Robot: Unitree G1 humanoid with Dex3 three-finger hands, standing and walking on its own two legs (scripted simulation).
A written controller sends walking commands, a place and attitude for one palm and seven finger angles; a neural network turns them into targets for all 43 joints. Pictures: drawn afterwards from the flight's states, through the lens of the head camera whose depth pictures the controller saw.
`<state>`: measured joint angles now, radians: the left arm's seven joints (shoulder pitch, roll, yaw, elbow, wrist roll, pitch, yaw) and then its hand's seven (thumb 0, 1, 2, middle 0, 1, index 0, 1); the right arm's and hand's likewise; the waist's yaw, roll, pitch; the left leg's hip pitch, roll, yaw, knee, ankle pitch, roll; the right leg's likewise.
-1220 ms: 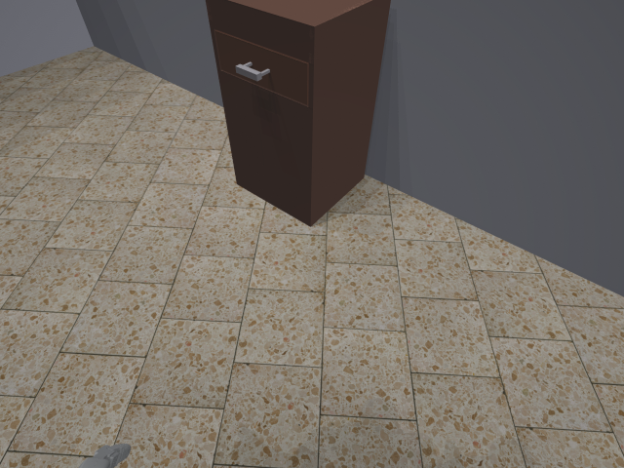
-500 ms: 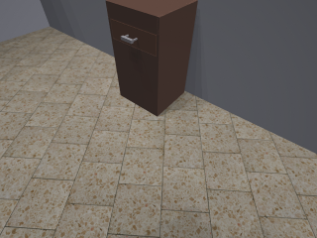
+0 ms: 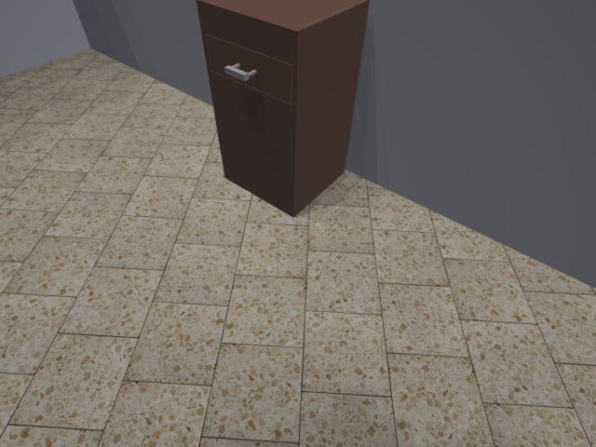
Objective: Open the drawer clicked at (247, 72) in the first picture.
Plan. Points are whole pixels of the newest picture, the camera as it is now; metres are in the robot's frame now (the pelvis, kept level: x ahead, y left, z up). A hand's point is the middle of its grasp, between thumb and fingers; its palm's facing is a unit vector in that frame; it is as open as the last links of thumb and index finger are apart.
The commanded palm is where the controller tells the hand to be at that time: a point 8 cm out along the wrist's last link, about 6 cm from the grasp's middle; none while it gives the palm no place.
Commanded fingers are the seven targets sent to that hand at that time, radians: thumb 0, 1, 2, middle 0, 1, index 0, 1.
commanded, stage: look at it before walking up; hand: left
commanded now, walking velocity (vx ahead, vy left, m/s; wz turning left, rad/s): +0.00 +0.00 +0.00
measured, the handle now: (240, 71) +1.36 +0.29 -0.12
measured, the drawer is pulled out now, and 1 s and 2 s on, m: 0.00 0.00 0.00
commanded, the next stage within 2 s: walk to a spot facing it in 0.22 s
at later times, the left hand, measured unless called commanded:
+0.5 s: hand out of the picture +0.07 +0.24 -0.16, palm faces +0.02 -0.94 -0.33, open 7.4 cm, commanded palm none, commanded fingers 0.00 0.90 0.90 -0.20 -0.30 -0.20 -0.30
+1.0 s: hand out of the picture -0.01 +0.26 -0.17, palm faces +0.32 -0.92 -0.22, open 7.4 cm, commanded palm none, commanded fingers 0.00 0.90 0.90 -0.20 -0.30 -0.20 -0.30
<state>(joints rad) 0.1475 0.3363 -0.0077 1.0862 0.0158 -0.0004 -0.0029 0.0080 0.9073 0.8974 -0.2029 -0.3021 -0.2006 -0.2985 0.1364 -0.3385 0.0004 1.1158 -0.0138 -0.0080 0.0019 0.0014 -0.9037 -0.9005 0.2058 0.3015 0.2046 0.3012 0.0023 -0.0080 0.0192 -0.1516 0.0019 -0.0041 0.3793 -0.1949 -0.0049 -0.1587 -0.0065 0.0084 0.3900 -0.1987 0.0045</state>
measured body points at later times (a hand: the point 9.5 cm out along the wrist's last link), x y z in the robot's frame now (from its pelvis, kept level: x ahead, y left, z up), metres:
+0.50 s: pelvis +0.00 +0.00 +0.00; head +0.02 +0.00 +0.45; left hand +0.07 +0.29 -0.14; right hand +0.08 -0.29 -0.14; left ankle +0.01 +0.12 -0.75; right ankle +0.01 -0.12 -0.75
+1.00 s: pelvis +0.00 +0.04 +0.00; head +0.00 +0.07 +0.45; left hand -0.03 +0.31 -0.16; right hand +0.10 -0.19 -0.14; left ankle +0.00 +0.12 -0.75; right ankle +0.03 -0.12 -0.68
